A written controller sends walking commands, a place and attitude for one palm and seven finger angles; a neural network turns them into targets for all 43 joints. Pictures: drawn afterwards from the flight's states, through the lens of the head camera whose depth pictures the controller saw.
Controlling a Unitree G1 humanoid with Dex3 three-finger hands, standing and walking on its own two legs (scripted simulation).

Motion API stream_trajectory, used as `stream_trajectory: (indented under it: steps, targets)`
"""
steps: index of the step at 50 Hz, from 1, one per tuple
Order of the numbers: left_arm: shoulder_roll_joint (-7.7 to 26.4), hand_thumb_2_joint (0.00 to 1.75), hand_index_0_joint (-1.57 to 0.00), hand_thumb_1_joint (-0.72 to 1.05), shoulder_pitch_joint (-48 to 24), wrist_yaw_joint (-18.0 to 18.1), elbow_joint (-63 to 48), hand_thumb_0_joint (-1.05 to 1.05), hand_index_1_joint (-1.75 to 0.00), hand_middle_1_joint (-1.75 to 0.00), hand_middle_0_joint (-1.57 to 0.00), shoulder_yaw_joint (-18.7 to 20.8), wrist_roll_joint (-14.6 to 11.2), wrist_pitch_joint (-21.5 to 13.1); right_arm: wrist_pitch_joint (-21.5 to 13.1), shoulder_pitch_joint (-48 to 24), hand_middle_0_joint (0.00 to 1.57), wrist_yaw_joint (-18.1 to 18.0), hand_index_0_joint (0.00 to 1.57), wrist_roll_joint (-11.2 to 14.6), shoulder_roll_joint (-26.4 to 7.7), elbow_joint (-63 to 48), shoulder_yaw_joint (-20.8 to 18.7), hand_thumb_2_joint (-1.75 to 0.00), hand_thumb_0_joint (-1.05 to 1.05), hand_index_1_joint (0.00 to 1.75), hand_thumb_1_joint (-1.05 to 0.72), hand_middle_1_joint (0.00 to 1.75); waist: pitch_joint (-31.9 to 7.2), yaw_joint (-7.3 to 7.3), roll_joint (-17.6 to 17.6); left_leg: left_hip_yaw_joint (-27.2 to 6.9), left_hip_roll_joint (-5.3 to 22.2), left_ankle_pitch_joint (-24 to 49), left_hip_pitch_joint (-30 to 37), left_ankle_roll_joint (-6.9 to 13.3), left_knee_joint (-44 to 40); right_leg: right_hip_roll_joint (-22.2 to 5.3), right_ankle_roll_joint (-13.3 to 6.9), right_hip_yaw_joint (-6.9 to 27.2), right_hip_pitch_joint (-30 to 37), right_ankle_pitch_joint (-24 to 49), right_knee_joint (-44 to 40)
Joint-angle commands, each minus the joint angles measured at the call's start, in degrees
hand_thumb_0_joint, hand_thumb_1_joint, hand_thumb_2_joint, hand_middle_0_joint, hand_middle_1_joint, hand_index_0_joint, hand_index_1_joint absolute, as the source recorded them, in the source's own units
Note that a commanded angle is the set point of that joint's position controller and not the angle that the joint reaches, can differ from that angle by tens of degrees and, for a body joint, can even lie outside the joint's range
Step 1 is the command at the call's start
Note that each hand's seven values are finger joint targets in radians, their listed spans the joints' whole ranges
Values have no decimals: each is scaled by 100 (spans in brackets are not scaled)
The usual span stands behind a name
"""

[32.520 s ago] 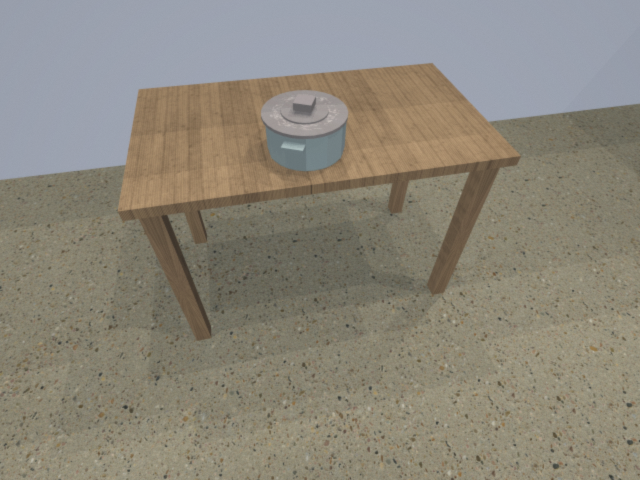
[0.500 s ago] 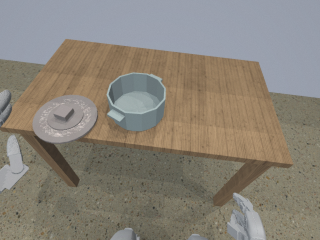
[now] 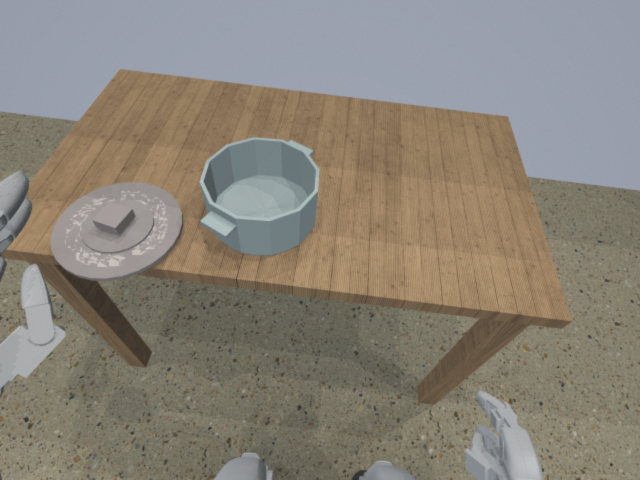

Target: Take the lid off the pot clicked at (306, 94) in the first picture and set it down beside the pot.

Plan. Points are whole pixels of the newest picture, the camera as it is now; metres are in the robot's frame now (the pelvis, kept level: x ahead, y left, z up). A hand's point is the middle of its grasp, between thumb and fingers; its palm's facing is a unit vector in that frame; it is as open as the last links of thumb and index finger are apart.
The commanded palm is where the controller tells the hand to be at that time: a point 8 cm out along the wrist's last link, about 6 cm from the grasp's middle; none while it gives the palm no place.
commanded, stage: step back with the hand held close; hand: left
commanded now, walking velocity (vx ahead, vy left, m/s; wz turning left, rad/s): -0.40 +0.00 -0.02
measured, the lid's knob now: (114, 218) +0.50 +0.37 -0.05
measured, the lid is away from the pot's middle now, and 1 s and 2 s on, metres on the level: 0.25 0.25 0.25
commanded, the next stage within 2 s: stop stepping back and stand still in 0.62 s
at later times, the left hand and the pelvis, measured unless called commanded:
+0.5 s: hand (33, 393) +0.16 +0.23 +0.17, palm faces +0.20 -0.86 -0.47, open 7.4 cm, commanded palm +0.08 +0.29 +0.20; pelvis -0.05 +0.01 +0.01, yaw -1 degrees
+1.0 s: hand out of the picture +0.03 +0.24 +0.17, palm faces +0.25 -0.86 -0.44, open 7.4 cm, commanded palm -0.02 +0.30 +0.20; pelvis -0.16 +0.02 +0.00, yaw -2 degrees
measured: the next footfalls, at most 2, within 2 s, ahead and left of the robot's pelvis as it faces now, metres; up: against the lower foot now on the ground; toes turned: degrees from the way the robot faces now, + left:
right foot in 0.24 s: -0.01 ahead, -0.12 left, +0.00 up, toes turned -7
left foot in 0.48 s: -0.01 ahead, +0.13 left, +0.00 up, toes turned +1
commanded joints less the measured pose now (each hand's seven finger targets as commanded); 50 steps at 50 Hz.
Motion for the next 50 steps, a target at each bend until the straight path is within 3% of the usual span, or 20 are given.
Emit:
stream_trajectory:
  steps: [1,3,5,8,11,13,15,17,21,22,24,25,30,34,35,36,37,40,46,50]
  targets:
    - [849,90,-20,90,299,134,-995,0,-30,-30,-20,747,-75,-358,-152,-406,20,-80,20,24,-665,-922,-251,-90,0,30,-90,30,-1036,-37,192,-776,588,676,558,317,-1350,-497,-415,454,622,643,-485]
    - [868,90,-20,90,289,108,-1096,0,-30,-30,-20,803,-134,-372,-218,-563,20,-123,20,59,-702,-1051,-240,-90,0,30,-90,30,-981,-41,1558,-1522,1560,702,-17,681,-2511,336,-54,-127,766,-796,1128]
    - [805,90,-20,90,240,133,-994,0,-30,-30,-20,834,-123,-351,-335,-460,20,-103,20,41,-697,-978,-299,-90,0,30,-90,30,-866,-100,1878,-1645,1982,-540,-784,893,-3166,579,-93,206,928,-1885,2529]
    - [772,90,-20,90,268,115,-1154,0,-30,-30,-20,830,-176,-270,-427,-242,20,-9,20,24,-650,-770,-343,-90,0,30,-90,30,-1019,110,1582,-753,1449,2735,1027,642,-1828,333,-87,-34,385,-1529,503]
    - [814,90,-20,90,317,11,-1364,0,-30,-30,-20,546,-93,-240,-485,-239,20,41,20,25,-669,-749,-217,-90,0,30,-90,30,-1273,165,1213,-582,1128,2752,1427,270,-1127,173,-63,-132,1208,468,-1569]
    - [1178,90,-20,90,18,-3,-1334,0,-30,-30,-20,636,-26,-290,-453,-300,20,13,20,-13,-635,-780,-156,-90,0,30,-90,30,-1093,38,-458,170,255,625,350,-44,-154,-1122,-556,1126,1511,2652,-1797]
    - [1046,90,-20,90,119,31,-1102,0,-30,-30,-20,571,-125,-186,-397,-277,20,-34,20,84,-591,-686,-332,-90,0,30,-90,30,-1249,67,-1029,-322,-150,-765,210,-68,1756,-2087,-1356,1635,1121,2431,-1965]
    - [912,90,-20,90,529,47,-684,0,-30,-30,-20,640,-52,-83,-202,-443,20,-78,20,56,-366,-732,-145,-90,0,30,-90,30,-1244,-30,-606,-378,11,-641,-93,-88,1637,-1760,-1366,1176,1435,3070,-1431]
    - [809,90,-20,90,791,43,-633,0,-30,-30,-20,663,-163,-250,40,-592,20,-160,20,132,-436,-871,-10,-90,0,30,-90,30,-1181,-115,-310,100,-16,724,400,-72,-1522,-1001,-667,403,2021,3661,-369]
    - [831,90,-20,90,652,26,-829,0,-30,-30,-20,634,-214,-291,54,-570,20,-165,20,148,-530,-898,-72,-90,0,30,-90,30,-1168,-135,-80,57,140,1822,864,9,-2189,-779,-435,212,1866,3082,-53]
    - [1072,90,-20,90,477,13,-1261,0,-30,-30,-20,745,-213,-276,-30,-622,20,-169,20,140,-696,-984,-306,-90,0,30,-90,30,-1283,-44,1318,-1513,1787,5274,2129,684,-2192,112,10,68,102,-925,839]
    - [953,90,-20,90,585,-23,-1270,0,-30,-30,-20,662,-228,-287,-152,-365,20,-92,20,102,-637,-881,-328,-90,0,30,-90,30,-1332,-20,1464,-1294,1982,5826,2524,914,-2055,364,-48,329,-323,-2078,1427]
    - [1110,90,-20,90,372,58,-1922,0,-30,-30,-20,841,-183,7,-428,-368,20,28,20,18,-679,-717,-315,-90,0,30,-90,30,-1271,69,2052,-592,1619,5249,2133,603,-1769,237,-84,191,357,-1090,354]
    - [1038,90,-20,90,621,0,-1436,0,-30,-30,-20,725,-72,115,-465,-373,20,72,20,81,-803,-807,-293,-90,0,30,-90,30,-972,153,1138,-449,1141,2064,885,283,-1400,95,-124,-198,1720,697,-1161]
    - [1074,90,-20,90,573,-17,-1268,0,-30,-30,-20,732,-71,65,-445,-400,20,74,20,104,-794,-850,-263,-90,0,30,-90,30,-887,128,567,-301,875,976,588,207,-1087,-173,-195,-75,1775,993,-1425]
    - [185,90,-20,90,-605,-662,3862,0,-30,-30,-20,-1454,570,1202,-159,-345,20,359,20,70,-1583,276,-439,-90,0,30,-90,30,-1148,-303,-353,-193,357,845,-330,-91,1539,-1814,-563,1030,1564,3694,-967]
    - [1614,90,-20,90,-1104,-199,-2233,0,-30,-30,-20,889,-237,268,-225,-497,20,153,20,354,-656,-1405,-524,-90,0,30,-90,30,-1328,186,-1279,-178,-273,-1209,741,-112,2322,-2079,-989,1778,485,1588,-2100]
    - [1177,90,-20,90,1266,18,-95,0,-30,-30,-20,923,-178,440,92,-391,20,26,20,288,-549,-942,-226,-90,0,30,-90,30,-1347,-26,-1097,-154,-7,-1,464,-52,2158,-1380,-1021,1391,696,-366,-1657]
    - [1089,90,-20,90,562,216,-1166,0,-30,-30,-20,503,-62,367,-67,-294,20,-200,20,151,-753,-949,-85,-90,0,30,-90,30,-903,-79,-329,300,-87,-117,1299,245,-1261,-923,-487,948,652,-1745,-1523]
    - [1142,90,-20,90,93,189,-1225,0,-30,-30,-20,483,-4,239,-359,-227,20,-196,20,157,-928,-1094,-185,-90,0,30,-90,30,-453,-49,1974,-1055,1296,1318,1234,869,-3024,580,12,-203,134,-1593,1763]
